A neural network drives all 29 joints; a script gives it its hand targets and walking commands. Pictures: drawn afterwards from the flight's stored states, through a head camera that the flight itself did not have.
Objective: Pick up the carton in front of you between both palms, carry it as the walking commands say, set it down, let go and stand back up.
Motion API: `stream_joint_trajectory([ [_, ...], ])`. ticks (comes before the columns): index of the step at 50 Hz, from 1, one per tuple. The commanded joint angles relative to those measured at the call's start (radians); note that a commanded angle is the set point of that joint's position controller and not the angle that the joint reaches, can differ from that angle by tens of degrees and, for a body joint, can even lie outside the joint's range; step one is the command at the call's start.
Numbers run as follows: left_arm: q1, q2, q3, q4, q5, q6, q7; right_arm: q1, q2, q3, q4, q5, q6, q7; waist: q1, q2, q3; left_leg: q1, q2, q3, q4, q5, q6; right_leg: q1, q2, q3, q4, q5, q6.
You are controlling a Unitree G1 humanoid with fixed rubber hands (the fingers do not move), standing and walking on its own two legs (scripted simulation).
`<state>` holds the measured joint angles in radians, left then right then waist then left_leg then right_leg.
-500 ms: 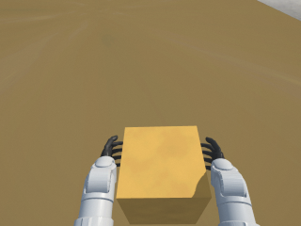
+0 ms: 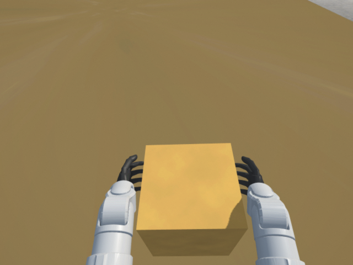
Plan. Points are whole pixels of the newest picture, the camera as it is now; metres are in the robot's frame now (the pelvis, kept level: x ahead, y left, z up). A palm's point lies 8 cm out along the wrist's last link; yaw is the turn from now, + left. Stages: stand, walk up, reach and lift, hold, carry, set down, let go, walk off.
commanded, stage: hold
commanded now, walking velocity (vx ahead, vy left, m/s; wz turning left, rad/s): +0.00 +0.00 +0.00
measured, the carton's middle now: (189, 203) +0.29 +0.00 -0.05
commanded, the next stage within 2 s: set down in 0.32 s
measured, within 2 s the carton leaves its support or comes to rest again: neither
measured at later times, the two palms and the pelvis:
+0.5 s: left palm (120, 199) +0.25 +0.15 +0.05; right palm (253, 185) +0.29 -0.14 +0.05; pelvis -0.03 -0.04 +0.00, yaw +7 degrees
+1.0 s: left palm (146, 210) +0.32 +0.13 -0.15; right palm (241, 201) +0.35 -0.17 -0.15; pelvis -0.06 -0.05 -0.07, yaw +6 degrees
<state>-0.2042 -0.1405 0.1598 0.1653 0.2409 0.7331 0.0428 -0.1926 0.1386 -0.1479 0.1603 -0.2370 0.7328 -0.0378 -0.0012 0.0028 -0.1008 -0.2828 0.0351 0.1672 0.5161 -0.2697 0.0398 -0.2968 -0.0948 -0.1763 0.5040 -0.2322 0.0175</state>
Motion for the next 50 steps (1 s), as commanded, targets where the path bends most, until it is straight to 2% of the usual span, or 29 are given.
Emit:
stream_joint_trajectory([
  [1, -0.318, -0.945, -0.524, -0.046, -0.247, -0.032, -0.255, -0.343, 0.928, 0.521, -0.087, 0.253, -0.034, 0.25, -0.003, 0.03, -0.155, 0.235, -0.085, -0.279, -0.127, 0.552, -0.006, 0.24, 0.196, 0.232, -0.092, 0.35, -0.053],
  [2, -0.323, -0.913, -0.516, -0.082, -0.229, -0.048, -0.243, -0.368, 0.889, 0.52, -0.123, 0.239, -0.05, 0.248, 0.016, 0.053, -0.194, 0.289, -0.071, -0.285, -0.123, 0.62, -0.023, 0.24, 0.189, 0.261, -0.097, 0.41, -0.054],
  [4, -0.31, -0.896, -0.494, -0.056, -0.197, -0.054, -0.23, -0.385, 0.879, 0.522, -0.133, 0.233, -0.056, 0.253, 0.016, 0.008, -0.19, 0.428, -0.069, -0.299, -0.126, 0.676, -0.027, 0.16, 0.191, 0.263, -0.126, 0.399, -0.034],
  [5, -0.315, -0.893, -0.479, -0.035, -0.185, -0.058, -0.225, -0.408, 0.879, 0.528, -0.131, 0.237, -0.06, 0.26, 0.02, 0.028, -0.185, 0.445, -0.076, -0.295, -0.144, 0.575, -0.027, 0.149, 0.189, 0.268, -0.143, 0.331, -0.032],
  [6, -0.326, -0.9, -0.476, -0.036, -0.189, -0.06, -0.226, -0.414, 0.879, 0.525, -0.119, 0.236, -0.061, 0.262, 0.018, 0.009, -0.167, 0.453, -0.079, -0.287, -0.151, 0.539, -0.032, 0.128, 0.196, 0.265, -0.154, 0.301, -0.033],
  [7, -0.342, -0.898, -0.472, -0.025, -0.187, -0.061, -0.222, -0.439, 0.871, 0.519, -0.101, 0.239, -0.063, 0.266, 0.026, 0.043, -0.157, 0.467, -0.082, -0.279, -0.164, 0.446, -0.032, 0.119, 0.19, 0.27, -0.159, 0.253, -0.033],
  [8, -0.381, -0.904, -0.492, -0.046, -0.199, -0.058, -0.229, -0.434, 0.879, 0.505, -0.084, 0.232, -0.064, 0.267, 0.004, 0.037, -0.133, 0.454, -0.082, -0.273, -0.17, 0.413, -0.038, 0.102, 0.196, 0.268, -0.164, 0.208, -0.035],
  [12, -0.458, -0.93, -0.533, -0.034, -0.239, -0.048, -0.268, -0.428, 0.915, 0.457, -0.009, 0.197, -0.066, 0.262, -0.033, 0.021, -0.113, 0.392, -0.08, -0.268, -0.178, 0.291, -0.041, 0.14, 0.19, 0.274, -0.179, 0.124, -0.054],
  [17, -0.499, -0.94, -0.49, 0.027, -0.221, -0.038, -0.29, -0.484, 0.943, 0.426, 0.056, 0.181, -0.058, 0.276, -0.02, 0.004, -0.044, 0.312, -0.086, -0.255, -0.193, 0.124, -0.03, 0.156, 0.173, 0.267, -0.198, 0.02, -0.057],
  [22, -0.703, -0.927, -0.343, 0.204, -0.153, -0.079, -0.323, -0.735, 0.992, 0.349, 0.202, 0.157, -0.086, 0.295, 0.021, -0.036, 0.014, 0.229, -0.103, -0.226, -0.147, -0.095, -0.003, 0.098, 0.149, 0.266, -0.186, -0.206, -0.055],
  [24, -0.806, -0.914, -0.263, 0.303, -0.117, -0.108, -0.337, -0.824, 0.997, 0.278, 0.301, 0.12, -0.116, 0.299, 0.024, -0.05, 0.016, 0.192, -0.107, -0.223, -0.116, -0.137, 0.001, 0.082, 0.142, 0.276, -0.167, -0.273, -0.062],
  [27, -0.909, -0.884, -0.126, 0.433, -0.044, -0.151, -0.33, -0.923, 0.941, 0.139, 0.428, 0.04, -0.163, 0.28, 0.024, -0.032, 0.04, 0.128, -0.109, -0.223, -0.072, -0.168, -0.002, 0.057, 0.14, 0.282, -0.127, -0.313, -0.069],
  [30, -0.921, -0.818, 0.013, 0.521, 0.045, -0.177, -0.292, -0.95, 0.837, -0.014, 0.503, -0.046, -0.197, 0.242, 0.013, -0.006, 0.069, 0.071, -0.11, -0.223, -0.034, -0.176, -0.005, -0.003, 0.153, 0.277, -0.079, -0.305, -0.067],
  [33, -0.871, -0.719, 0.127, 0.551, 0.123, -0.215, -0.254, -0.897, 0.711, -0.136, 0.533, -0.129, -0.233, 0.216, 0.001, 0.009, 0.06, -0.022, -0.114, -0.216, -0.003, -0.129, -0.007, -0.057, 0.171, 0.256, -0.023, -0.203, -0.054],
  [35, -0.83, -0.655, 0.171, 0.539, 0.16, -0.264, -0.231, -0.856, 0.634, -0.177, 0.528, -0.16, -0.277, 0.209, 0.002, 0.015, 0.031, -0.077, -0.123, -0.212, 0.03, -0.061, -0.013, -0.108, 0.178, 0.244, 0.02, -0.115, -0.046],
  [37, -0.814, -0.626, 0.175, 0.52, 0.17, -0.328, -0.214, -0.852, 0.596, -0.169, 0.517, -0.16, -0.336, 0.209, 0.005, 0.012, -0.029, -0.131, -0.135, -0.209, 0.077, 0.012, -0.023, -0.16, 0.185, 0.241, 0.068, -0.042, -0.039],
  [40, -0.833, -0.659, 0.118, 0.494, 0.141, -0.431, -0.201, -0.884, 0.619, -0.092, 0.506, -0.124, -0.435, 0.216, 0.008, -0.003, -0.15, -0.21, -0.154, -0.203, 0.162, 0.091, -0.031, -0.229, 0.197, 0.237, 0.155, 0.04, -0.033],
  [45, -0.919, -0.807, -0.118, 0.442, 0.025, -0.577, -0.202, -0.949, 0.759, 0.126, 0.485, -0.025, -0.575, 0.238, 0.009, -0.023, -0.486, -0.329, -0.17, -0.197, 0.334, 0.2, -0.044, -0.289, 0.211, 0.242, 0.323, 0.184, -0.021],
  [50, -0.963, -0.905, -0.349, 0.328, -0.088, -0.605, -0.192, -1.002, 0.818, 0.349, 0.364, 0.085, -0.603, 0.245, -0.003, -0.027, -0.951, -0.404, -0.186, -0.198, 0.507, 0.378, -0.059, -0.353, 0.222, 0.23, 0.508, 0.394, 0.002],
])
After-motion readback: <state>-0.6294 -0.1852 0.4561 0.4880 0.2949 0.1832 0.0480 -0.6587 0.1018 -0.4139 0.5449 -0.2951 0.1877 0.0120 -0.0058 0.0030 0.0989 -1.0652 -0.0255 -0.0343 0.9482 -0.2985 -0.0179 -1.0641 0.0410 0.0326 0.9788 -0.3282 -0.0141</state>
